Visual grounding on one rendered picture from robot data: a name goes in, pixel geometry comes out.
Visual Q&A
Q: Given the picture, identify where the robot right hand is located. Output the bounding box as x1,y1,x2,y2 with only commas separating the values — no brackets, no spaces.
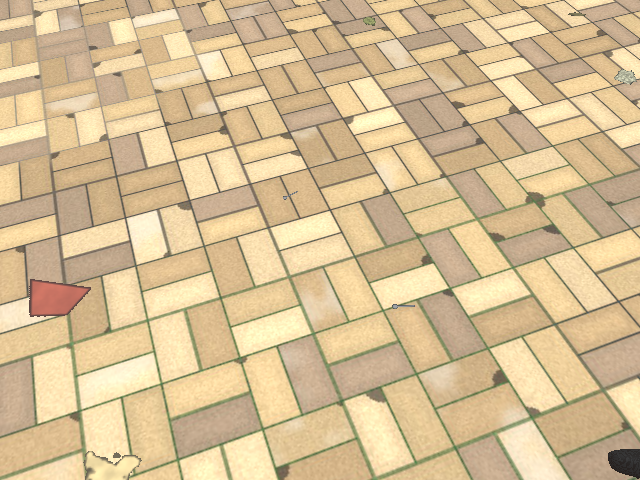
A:
608,449,640,479

